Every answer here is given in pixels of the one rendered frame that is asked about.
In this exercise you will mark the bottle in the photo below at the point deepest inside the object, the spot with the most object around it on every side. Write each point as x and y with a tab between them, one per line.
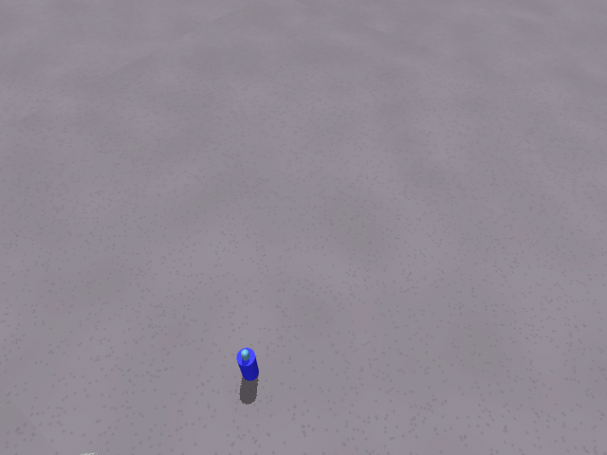
248	365

